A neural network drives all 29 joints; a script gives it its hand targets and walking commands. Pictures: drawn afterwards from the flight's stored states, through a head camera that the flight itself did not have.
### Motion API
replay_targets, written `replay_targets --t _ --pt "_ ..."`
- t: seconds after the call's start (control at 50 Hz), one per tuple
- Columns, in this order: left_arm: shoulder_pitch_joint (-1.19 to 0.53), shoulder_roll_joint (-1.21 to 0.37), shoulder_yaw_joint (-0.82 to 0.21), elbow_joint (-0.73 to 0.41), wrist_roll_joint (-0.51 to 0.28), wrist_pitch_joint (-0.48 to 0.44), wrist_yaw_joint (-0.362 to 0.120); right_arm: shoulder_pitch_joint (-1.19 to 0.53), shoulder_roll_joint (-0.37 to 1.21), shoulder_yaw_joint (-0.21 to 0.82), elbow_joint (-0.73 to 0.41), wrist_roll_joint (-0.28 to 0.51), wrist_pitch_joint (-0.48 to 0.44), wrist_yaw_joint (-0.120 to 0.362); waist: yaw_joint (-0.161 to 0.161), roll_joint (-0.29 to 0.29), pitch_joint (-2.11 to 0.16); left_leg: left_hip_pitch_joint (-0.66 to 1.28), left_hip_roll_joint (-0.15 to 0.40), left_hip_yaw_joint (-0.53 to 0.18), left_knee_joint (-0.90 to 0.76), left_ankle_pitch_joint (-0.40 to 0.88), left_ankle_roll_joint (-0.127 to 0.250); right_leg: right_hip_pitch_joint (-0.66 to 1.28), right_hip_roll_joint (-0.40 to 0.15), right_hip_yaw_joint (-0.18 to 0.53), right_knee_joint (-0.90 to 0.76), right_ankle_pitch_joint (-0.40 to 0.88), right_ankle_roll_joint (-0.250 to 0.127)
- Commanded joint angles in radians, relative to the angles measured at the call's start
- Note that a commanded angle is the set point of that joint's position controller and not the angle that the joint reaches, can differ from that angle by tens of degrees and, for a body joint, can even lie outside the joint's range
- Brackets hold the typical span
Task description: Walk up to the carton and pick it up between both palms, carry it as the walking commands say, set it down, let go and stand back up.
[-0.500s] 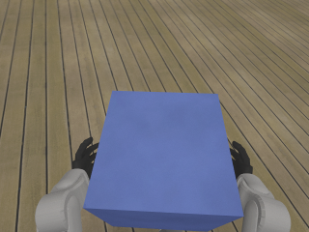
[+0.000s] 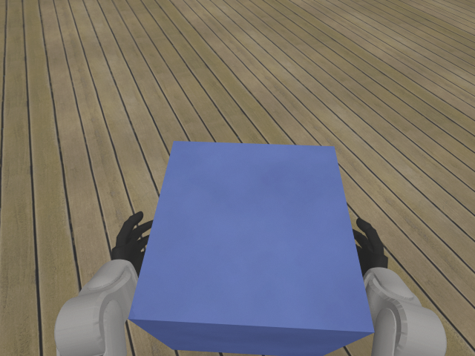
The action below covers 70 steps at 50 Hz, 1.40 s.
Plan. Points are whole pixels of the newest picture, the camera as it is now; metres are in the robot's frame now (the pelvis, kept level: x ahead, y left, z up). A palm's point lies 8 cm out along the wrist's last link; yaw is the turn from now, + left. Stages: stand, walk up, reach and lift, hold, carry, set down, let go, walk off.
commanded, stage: carry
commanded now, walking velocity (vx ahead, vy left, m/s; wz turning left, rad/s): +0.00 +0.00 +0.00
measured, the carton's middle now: (248, 253) +0.28 +0.00 +0.02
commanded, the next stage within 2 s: none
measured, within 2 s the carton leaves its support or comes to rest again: neither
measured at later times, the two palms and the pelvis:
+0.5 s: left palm (144, 252) +0.24 +0.15 +0.09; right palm (391, 267) +0.24 -0.20 +0.09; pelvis +0.01 -0.02 +0.00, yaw -1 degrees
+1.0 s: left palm (126, 266) +0.22 +0.16 +0.10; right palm (386, 280) +0.22 -0.18 +0.10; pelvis -0.01 +0.00 +0.01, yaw -1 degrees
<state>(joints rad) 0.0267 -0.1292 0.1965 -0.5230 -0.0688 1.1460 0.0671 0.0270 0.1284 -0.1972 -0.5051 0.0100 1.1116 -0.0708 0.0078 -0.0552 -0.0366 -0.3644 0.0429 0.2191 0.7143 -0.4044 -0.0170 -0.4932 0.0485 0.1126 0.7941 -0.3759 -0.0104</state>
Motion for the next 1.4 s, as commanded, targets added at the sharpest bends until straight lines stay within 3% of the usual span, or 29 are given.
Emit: replay_targets --t 0.0,0.02,0.06,0.1,0.14,0.16,0.18,0.2,0.24,0.28,0.36,0.42,0.52,0.58,0.66,0.72,0.82,0.98,1.06,1.1,1.12,1.16,1.2,1.24,1.26,1.3,1.32,1.36,1.38 --pt "-0.522 -0.745 -0.891 -0.298 -0.220 -0.066 -0.097 -0.422 0.750 0.833 -0.207 0.288 -0.035 0.127 -0.016 0.370 -0.408 0.592 0.356 -0.248 -0.144 1.154 0.156 -0.159 -0.036 -0.045 0.039 -0.108 0.019" --pt "-0.480 -0.754 -0.894 -0.274 -0.209 -0.059 -0.098 -0.418 0.742 0.827 -0.244 0.292 -0.039 0.130 -0.023 0.376 -0.429 0.611 0.378 -0.236 -0.136 1.214 0.173 -0.180 -0.049 -0.076 0.070 -0.141 0.015" --pt "-0.512 -0.724 -0.885 -0.262 -0.197 -0.042 -0.090 -0.407 0.728 0.802 -0.178 0.268 -0.018 0.124 -0.020 0.327 -0.341 0.518 0.343 -0.186 -0.136 0.989 0.144 -0.165 -0.071 -0.083 0.018 -0.077 0.017" --pt "-0.491 -0.704 -0.860 -0.224 -0.187 -0.025 -0.084 -0.417 0.706 0.798 -0.156 0.265 -0.002 0.122 -0.005 0.253 -0.312 0.405 0.293 -0.092 -0.090 0.862 0.093 -0.050 -0.085 -0.090 -0.120 0.158 0.009" --pt "-0.442 -0.659 -0.820 -0.159 -0.176 -0.011 -0.082 -0.400 0.658 0.792 -0.131 0.240 0.012 0.105 -0.004 0.097 -0.314 0.312 0.208 -0.046 0.008 0.614 0.040 0.074 -0.111 0.028 -0.167 0.594 -0.001" --pt "-0.408 -0.662 -0.791 -0.131 -0.180 -0.002 -0.090 -0.411 0.652 0.809 -0.155 0.239 0.017 0.096 0.000 -0.018 -0.322 0.216 0.153 -0.047 0.065 0.350 0.010 0.167 -0.135 0.117 -0.197 0.824 0.004" --pt "-0.415 -0.662 -0.780 -0.102 -0.181 0.003 -0.087 -0.386 0.657 0.804 -0.111 0.236 0.027 0.094 -0.001 -0.099 -0.324 0.122 0.096 -0.059 0.088 0.105 -0.005 0.255 -0.166 0.195 -0.208 0.969 -0.049" --pt "-0.406 -0.658 -0.769 -0.105 -0.188 -0.002 -0.091 -0.402 0.654 0.815 -0.145 0.239 0.025 0.089 -0.006 -0.193 -0.340 0.073 0.057 -0.078 0.079 -0.124 -0.029 0.285 -0.219 0.285 -0.256 1.052 -0.065" --pt "-0.409 -0.672 -0.758 -0.111 -0.192 -0.007 -0.096 -0.459 0.679 0.841 -0.181 0.263 0.022 0.091 -0.007 -0.243 -0.328 0.039 0.030 -0.131 0.054 -0.186 -0.025 0.297 -0.236 0.338 -0.299 0.931 -0.114" --pt "-0.437 -0.675 -0.755 -0.107 -0.189 -0.005 -0.097 -0.490 0.670 0.841 -0.205 0.262 0.033 0.085 -0.010 -0.214 -0.326 0.107 0.016 -0.141 -0.042 -0.146 -0.010 0.242 -0.220 0.314 -0.300 0.870 -0.094" --pt "-0.435 -0.694 -0.765 -0.107 -0.193 -0.006 -0.100 -0.527 0.690 0.844 -0.206 0.275 0.029 0.092 -0.012 -0.022 -0.369 0.324 0.142 -0.163 -0.101 0.372 0.026 0.110 -0.121 0.132 -0.189 0.590 -0.028" --pt "-0.484 -0.669 -0.795 -0.138 -0.182 0.007 -0.089 -0.450 0.673 0.810 -0.117 0.255 0.048 0.100 -0.010 0.091 -0.278 0.253 0.157 -0.124 -0.098 0.305 0.025 0.063 -0.098 0.115 -0.222 0.471 -0.041" --pt "-0.508 -0.684 -0.791 -0.140 -0.196 0.011 -0.085 -0.477 0.678 0.812 -0.142 0.263 0.046 0.095 -0.011 0.048 -0.304 0.216 0.131 -0.107 -0.071 0.219 0.019 0.137 -0.107 0.136 -0.237 0.647 -0.043" --pt "-0.456 -0.675 -0.754 -0.105 -0.185 0.010 -0.088 -0.481 0.667 0.822 -0.145 0.257 0.046 0.092 -0.010 -0.066 -0.305 0.200 0.109 -0.118 -0.057 0.098 0.013 0.147 -0.126 0.178 -0.264 0.653 -0.053" --pt "-0.478 -0.684 -0.759 -0.094 -0.180 0.018 -0.086 -0.494 0.670 0.806 -0.132 0.257 0.049 0.094 -0.010 0.039 -0.285 0.245 0.114 -0.133 -0.100 0.129 0.025 0.069 -0.108 0.167 -0.271 0.484 -0.062" --pt "-0.456 -0.676 -0.753 -0.073 -0.177 0.020 -0.084 -0.475 0.642 0.794 -0.130 0.247 0.052 0.090 -0.011 0.051 -0.276 0.254 0.134 -0.132 -0.124 0.176 0.036 0.054 -0.087 0.125 -0.260 0.410 -0.065" --pt "-0.495 -0.682 -0.767 -0.098 -0.180 0.015 -0.077 -0.456 0.656 0.776 -0.086 0.244 0.049 0.093 -0.012 0.093 -0.300 0.280 0.159 -0.111 -0.101 0.386 0.033 0.092 -0.088 0.098 -0.236 0.528 -0.056" --pt "-0.502 -0.687 -0.755 -0.060 -0.170 0.022 -0.079 -0.501 0.646 0.780 -0.110 0.247 0.047 0.091 -0.013 0.066 -0.242 0.232 0.134 -0.108 -0.131 0.170 0.045 0.060 -0.082 0.087 -0.277 0.412 -0.081" --pt "-0.522 -0.691 -0.766 -0.088 -0.173 0.018 -0.077 -0.469 0.649 0.766 -0.081 0.238 0.044 0.092 -0.014 0.118 -0.247 0.252 0.151 -0.111 -0.134 0.318 0.053 0.033 -0.078 0.074 -0.239 0.442 -0.079" --pt "-0.533 -0.701 -0.750 -0.068 -0.177 0.007 -0.087 -0.549 0.669 0.796 -0.129 0.253 0.032 0.094 -0.013 0.008 -0.257 0.223 0.134 -0.099 -0.102 0.182 0.050 0.066 -0.085 0.095 -0.288 0.475 -0.075" --pt "-0.534 -0.670 -0.732 -0.039 -0.169 0.003 -0.085 -0.507 0.635 0.757 -0.075 0.221 0.032 0.087 -0.014 0.003 -0.275 0.223 0.109 -0.092 -0.096 0.127 0.036 0.088 -0.099 0.124 -0.297 0.529 -0.076" --pt "-0.537 -0.701 -0.751 -0.055 -0.173 0.006 -0.086 -0.537 0.663 0.790 -0.116 0.244 0.028 0.089 -0.013 0.035 -0.244 0.196 0.095 -0.115 -0.131 0.039 0.054 0.063 -0.103 0.136 -0.304 0.426 -0.093" --pt "-0.558 -0.705 -0.744 -0.062 -0.175 0.002 -0.090 -0.567 0.675 0.799 -0.129 0.249 0.030 0.090 -0.014 -0.012 -0.213 0.193 0.104 -0.138 -0.160 -0.012 0.063 0.013 -0.094 0.135 -0.316 0.300 -0.095" --pt "-0.539 -0.682 -0.743 -0.047 -0.162 0.010 -0.083 -0.515 0.643 0.764 -0.078 0.229 0.037 0.087 -0.015 0.094 -0.212 0.230 0.115 -0.121 -0.166 0.100 0.058 0.010 -0.081 0.111 -0.291 0.365 -0.093" --pt "-0.533 -0.665 -0.722 -0.046 -0.163 0.009 -0.087 -0.531 0.639 0.774 -0.095 0.230 0.036 0.081 -0.016 -0.004 -0.220 0.202 0.116 -0.119 -0.144 0.082 0.052 0.038 -0.087 0.127 -0.322 0.416 -0.080" --pt "-0.533 -0.689 -0.738 -0.026 -0.161 0.003 -0.088 -0.548 0.655 0.778 -0.083 0.243 0.024 0.095 -0.015 0.049 -0.268 0.230 0.115 -0.123 -0.146 0.161 0.052 0.069 -0.090 0.107 -0.298 0.471 -0.086" --pt "-0.523 -0.665 -0.698 0.043 -0.131 0.005 -0.088 -0.594 0.631 0.768 -0.064 0.232 0.027 0.092 -0.013 0.005 -0.217 0.208 0.094 -0.118 -0.144 0.078 0.052 0.030 -0.098 0.140 -0.325 0.435 -0.087" --pt "-0.564 -0.711 -0.747 -0.044 -0.170 -0.006 -0.089 -0.580 0.671 0.782 -0.113 0.246 0.018 0.090 -0.015 0.034 -0.263 0.245 0.106 -0.131 -0.156 0.105 0.058 0.033 -0.089 0.115 -0.275 0.400 -0.096" --pt "-0.548 -0.681 -0.735 -0.015 -0.151 -0.006 -0.089 -0.528 0.650 0.758 -0.039 0.226 0.020 0.093 -0.013 0.100 -0.205 0.213 0.120 -0.144 -0.195 0.143 0.068 0.013 -0.080 0.096 -0.273 0.362 -0.093"
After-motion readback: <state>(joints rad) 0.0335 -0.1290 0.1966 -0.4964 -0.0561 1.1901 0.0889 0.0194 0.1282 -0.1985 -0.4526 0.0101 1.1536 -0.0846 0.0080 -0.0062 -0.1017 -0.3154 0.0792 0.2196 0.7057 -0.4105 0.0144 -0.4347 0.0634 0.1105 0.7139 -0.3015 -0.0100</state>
